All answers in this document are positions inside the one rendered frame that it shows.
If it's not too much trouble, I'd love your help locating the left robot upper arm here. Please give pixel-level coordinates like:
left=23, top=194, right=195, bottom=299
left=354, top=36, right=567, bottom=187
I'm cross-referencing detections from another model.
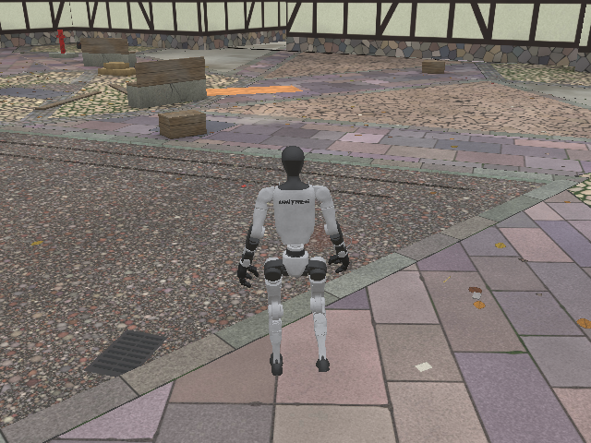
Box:
left=250, top=186, right=274, bottom=239

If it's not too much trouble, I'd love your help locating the robot right foot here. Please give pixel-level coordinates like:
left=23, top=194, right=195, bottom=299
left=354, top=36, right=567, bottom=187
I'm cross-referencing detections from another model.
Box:
left=316, top=356, right=330, bottom=372

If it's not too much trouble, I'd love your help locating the robot left forearm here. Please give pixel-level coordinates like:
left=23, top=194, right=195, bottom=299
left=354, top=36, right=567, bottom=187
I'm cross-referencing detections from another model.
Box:
left=240, top=224, right=259, bottom=268

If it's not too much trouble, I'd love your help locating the left robot hand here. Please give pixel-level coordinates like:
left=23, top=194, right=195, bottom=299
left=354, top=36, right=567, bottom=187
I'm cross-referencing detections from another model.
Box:
left=237, top=263, right=259, bottom=288

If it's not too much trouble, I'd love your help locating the robot right shin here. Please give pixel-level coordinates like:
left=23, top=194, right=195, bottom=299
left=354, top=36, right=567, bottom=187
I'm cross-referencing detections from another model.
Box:
left=313, top=297, right=327, bottom=360

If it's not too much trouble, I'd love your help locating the right robot upper arm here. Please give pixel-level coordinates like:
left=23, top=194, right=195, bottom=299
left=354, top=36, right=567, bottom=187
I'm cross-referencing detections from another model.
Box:
left=313, top=186, right=339, bottom=235

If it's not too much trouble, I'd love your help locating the right robot hand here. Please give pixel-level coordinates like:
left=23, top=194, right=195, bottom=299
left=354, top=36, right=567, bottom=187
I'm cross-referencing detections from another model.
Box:
left=328, top=254, right=350, bottom=273

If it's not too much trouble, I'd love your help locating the robot right forearm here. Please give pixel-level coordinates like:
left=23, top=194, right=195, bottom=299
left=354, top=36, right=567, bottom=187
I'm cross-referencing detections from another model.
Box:
left=330, top=221, right=348, bottom=257

